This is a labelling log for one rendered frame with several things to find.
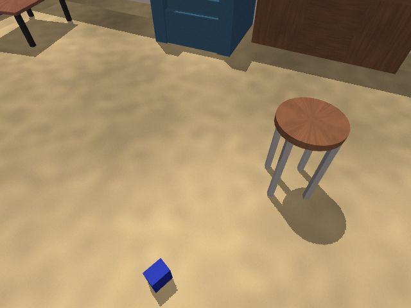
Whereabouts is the stool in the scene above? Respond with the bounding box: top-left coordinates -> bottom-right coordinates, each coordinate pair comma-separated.
265,98 -> 351,200

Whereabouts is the coffee table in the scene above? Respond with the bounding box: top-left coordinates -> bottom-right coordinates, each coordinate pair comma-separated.
0,0 -> 72,47

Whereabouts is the armchair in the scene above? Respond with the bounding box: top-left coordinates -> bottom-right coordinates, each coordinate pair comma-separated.
150,0 -> 256,57

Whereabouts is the carton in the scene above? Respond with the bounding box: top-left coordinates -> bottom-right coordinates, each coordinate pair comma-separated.
143,258 -> 173,292

